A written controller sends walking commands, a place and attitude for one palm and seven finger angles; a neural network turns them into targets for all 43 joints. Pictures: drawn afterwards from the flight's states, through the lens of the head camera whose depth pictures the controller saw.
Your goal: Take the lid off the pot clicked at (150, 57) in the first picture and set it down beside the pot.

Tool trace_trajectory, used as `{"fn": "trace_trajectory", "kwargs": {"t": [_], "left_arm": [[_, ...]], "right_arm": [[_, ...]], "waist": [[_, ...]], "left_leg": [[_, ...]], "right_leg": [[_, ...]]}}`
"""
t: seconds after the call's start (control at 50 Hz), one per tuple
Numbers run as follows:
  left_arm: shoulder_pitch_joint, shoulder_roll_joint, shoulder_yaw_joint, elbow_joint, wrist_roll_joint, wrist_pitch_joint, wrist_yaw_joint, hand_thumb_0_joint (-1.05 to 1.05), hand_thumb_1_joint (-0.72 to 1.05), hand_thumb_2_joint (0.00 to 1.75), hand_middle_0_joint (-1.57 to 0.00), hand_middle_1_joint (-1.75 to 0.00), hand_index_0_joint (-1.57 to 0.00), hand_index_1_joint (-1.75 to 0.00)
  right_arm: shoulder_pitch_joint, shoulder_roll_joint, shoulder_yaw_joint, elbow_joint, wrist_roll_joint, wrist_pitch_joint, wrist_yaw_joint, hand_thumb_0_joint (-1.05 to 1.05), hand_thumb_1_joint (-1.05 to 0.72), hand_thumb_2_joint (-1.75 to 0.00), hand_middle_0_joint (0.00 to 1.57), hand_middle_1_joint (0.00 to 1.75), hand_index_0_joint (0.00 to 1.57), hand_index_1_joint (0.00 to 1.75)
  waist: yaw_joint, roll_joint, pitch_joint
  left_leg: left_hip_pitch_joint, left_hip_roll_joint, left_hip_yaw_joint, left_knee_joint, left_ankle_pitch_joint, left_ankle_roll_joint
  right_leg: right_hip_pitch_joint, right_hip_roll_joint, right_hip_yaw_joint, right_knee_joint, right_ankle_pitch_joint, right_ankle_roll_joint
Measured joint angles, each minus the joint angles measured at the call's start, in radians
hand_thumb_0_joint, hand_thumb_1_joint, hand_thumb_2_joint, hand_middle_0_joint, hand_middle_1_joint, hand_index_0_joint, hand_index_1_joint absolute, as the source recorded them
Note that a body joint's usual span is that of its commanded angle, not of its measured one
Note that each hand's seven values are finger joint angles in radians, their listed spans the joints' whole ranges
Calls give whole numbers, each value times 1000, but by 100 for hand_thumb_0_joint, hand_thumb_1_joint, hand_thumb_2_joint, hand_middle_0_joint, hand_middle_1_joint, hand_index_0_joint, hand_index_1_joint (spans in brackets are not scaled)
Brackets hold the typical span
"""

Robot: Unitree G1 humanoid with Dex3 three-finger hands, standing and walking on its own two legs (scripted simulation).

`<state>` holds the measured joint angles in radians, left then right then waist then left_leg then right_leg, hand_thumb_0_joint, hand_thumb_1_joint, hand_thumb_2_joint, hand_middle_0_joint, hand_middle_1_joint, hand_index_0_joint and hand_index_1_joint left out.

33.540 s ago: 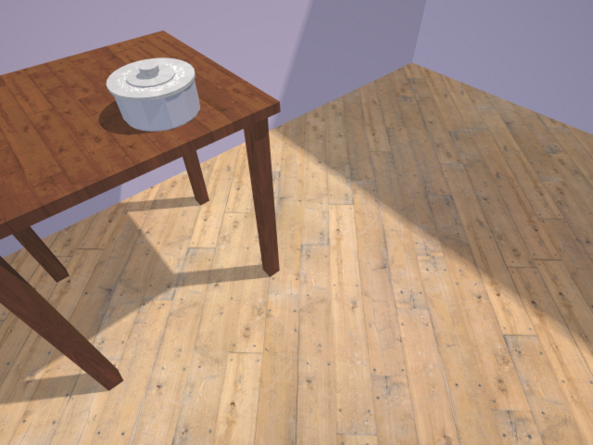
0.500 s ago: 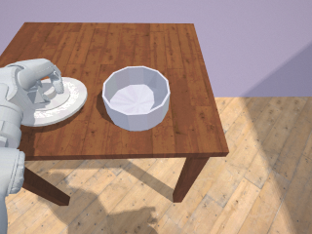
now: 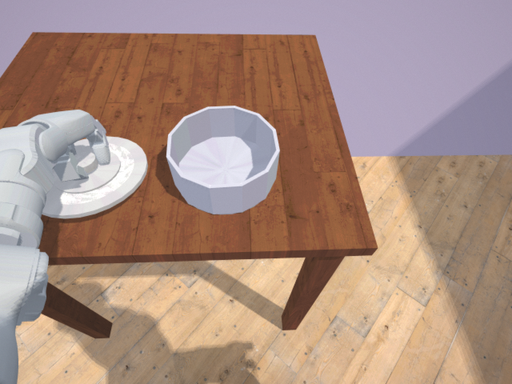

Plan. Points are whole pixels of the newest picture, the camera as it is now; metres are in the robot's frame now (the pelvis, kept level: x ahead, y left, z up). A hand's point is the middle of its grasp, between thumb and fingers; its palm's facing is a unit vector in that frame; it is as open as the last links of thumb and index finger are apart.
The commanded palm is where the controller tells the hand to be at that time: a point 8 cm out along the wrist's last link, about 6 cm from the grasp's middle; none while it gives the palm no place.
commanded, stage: lower the lid onto the table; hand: left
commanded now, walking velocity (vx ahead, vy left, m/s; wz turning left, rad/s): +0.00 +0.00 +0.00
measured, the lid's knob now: (83, 162) +0.47 +0.28 +0.05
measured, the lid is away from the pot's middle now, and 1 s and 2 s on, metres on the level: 0.24 0.23 0.23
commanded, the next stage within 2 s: open the fingers wide in 0.32 s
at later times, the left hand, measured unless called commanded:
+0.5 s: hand (81, 163) +0.45 +0.27 +0.07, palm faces -0.46 -0.07 -0.88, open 6.8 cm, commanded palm +0.46 +0.27 +0.13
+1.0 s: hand (81, 167) +0.44 +0.27 +0.07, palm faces -0.42 -0.09 -0.90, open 7.5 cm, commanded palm +0.45 +0.27 +0.13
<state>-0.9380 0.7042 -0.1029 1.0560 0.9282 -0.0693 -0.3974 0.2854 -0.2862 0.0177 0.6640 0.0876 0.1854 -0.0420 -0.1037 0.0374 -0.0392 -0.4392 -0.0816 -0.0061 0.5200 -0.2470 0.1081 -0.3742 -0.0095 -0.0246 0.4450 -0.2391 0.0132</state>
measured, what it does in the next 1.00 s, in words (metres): stands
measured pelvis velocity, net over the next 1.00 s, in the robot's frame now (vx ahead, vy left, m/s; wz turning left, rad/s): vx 0.00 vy -0.02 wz -0.03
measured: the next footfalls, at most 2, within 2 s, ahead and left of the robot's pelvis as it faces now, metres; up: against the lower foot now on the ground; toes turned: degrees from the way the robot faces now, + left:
none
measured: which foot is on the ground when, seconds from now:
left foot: down 0.00-1.00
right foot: down 0.00-1.00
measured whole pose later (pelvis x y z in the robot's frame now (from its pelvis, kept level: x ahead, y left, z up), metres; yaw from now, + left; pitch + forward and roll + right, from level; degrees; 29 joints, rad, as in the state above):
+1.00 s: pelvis +0.00 -0.02 -0.01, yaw -2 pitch +12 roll -2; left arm -0.84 0.74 -0.02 1.00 0.94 -0.13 -0.32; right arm 0.28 -0.28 0.02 0.63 0.09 0.24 -0.06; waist -0.10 0.04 -0.08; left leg -0.52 -0.05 0.01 0.61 -0.29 0.09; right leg -0.46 0.02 -0.01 0.53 -0.27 0.01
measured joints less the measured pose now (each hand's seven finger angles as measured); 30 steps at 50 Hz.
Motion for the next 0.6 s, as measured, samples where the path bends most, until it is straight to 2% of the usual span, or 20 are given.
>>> {"fn": "trace_trajectory", "kwargs": {"t": [0.12,0.44,0.52,0.6], "left_arm": [[-3,7,18,18,3,-16,20,5,30,73,-67,-89,-76,-93],[-32,27,8,85,15,-18,40,3,27,69,-68,-95,-78,-96],[33,41,47,-3,36,-68,51,2,28,70,-68,-94,-77,-96],[64,44,72,-30,29,-94,74,2,29,72,-66,-94,-75,-96]], "right_arm": [[6,-4,1,3,-1,-2,-4,1,-91,-90,20,30,21,30],[23,-5,7,3,9,7,-9,1,-91,-90,20,30,21,30],[27,0,0,-12,-6,28,-15,1,-91,-90,20,30,21,30],[25,4,-1,-14,-7,45,-19,1,-91,-90,20,30,21,30]], "waist": [[-6,-4,-6],[-16,-3,-26],[-13,-1,-32],[-6,-1,-34]], "left_leg": [[-17,3,2,15,-7,-2],[-80,17,11,78,-34,-8],[-97,25,17,92,-40,-11],[-104,29,18,100,-44,-13]], "right_leg": [[-17,3,2,14,-6,-3],[-84,16,10,76,-28,1],[-102,23,16,88,-30,-3],[-109,27,16,94,-32,-4]]}}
